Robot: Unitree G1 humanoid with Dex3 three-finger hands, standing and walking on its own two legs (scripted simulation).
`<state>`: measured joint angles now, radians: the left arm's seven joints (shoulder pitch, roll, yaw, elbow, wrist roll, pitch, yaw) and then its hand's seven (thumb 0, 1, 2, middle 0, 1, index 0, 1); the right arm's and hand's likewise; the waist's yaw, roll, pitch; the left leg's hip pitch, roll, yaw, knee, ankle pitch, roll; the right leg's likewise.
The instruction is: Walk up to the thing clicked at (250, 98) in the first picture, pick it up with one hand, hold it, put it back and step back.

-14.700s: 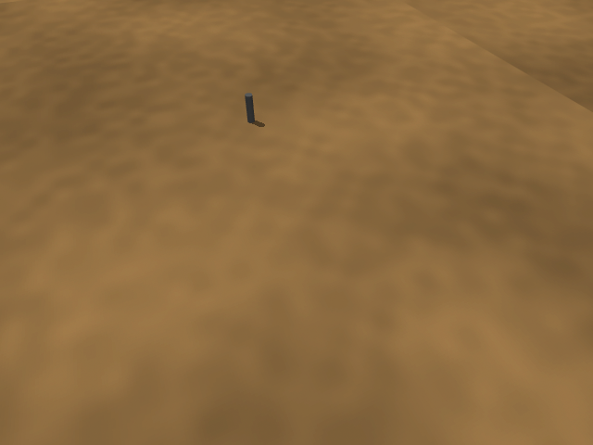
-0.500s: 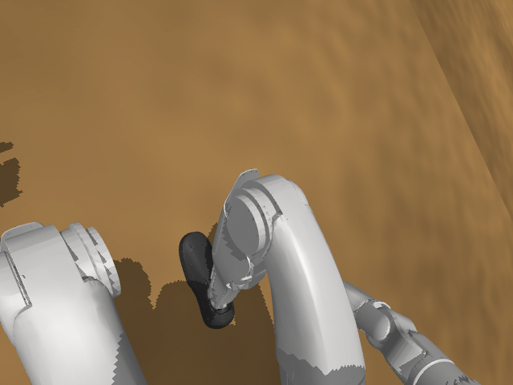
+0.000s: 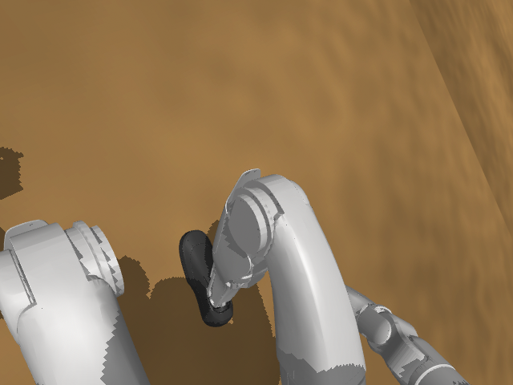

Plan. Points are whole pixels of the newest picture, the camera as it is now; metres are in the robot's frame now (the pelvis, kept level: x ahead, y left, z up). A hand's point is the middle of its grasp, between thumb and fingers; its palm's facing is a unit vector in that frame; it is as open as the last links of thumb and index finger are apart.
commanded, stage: settle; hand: left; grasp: from the side
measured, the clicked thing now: out of the picture +0.46 +0.27 -0.20
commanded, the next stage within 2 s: lift in 1.60 s
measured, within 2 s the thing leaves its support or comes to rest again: neither
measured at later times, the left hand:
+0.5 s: hand out of the picture +0.45 +0.28 -0.05, palm faces +0.23 -0.97 -0.05, open 5.5 cm
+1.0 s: hand out of the picture +0.46 +0.27 +0.01, palm faces +0.22 -0.98 -0.05, open 5.4 cm
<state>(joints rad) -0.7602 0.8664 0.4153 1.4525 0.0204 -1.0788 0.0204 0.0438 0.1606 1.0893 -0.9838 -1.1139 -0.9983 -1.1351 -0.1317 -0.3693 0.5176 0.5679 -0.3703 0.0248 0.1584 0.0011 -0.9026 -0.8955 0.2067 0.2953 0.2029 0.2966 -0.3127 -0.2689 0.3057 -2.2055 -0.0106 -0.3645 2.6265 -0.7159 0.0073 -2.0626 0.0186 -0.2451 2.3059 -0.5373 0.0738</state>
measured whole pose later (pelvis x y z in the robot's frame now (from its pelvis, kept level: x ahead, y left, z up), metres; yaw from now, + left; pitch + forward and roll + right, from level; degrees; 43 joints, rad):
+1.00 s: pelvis +0.03 -0.02 +0.06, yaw +10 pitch +32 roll -8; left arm -0.69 0.48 0.36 0.95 -0.09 -0.60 -0.20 0.05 0.14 1.13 -1.02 -1.10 -1.03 -1.09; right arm 0.08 -0.31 0.12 0.63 -0.09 0.06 0.09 0.01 -0.89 -0.89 0.21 0.30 0.20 0.30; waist -0.18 -0.01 -0.08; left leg -2.20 0.00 -0.14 2.35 -0.73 -0.02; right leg -2.17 -0.05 -0.07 2.23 -0.63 0.03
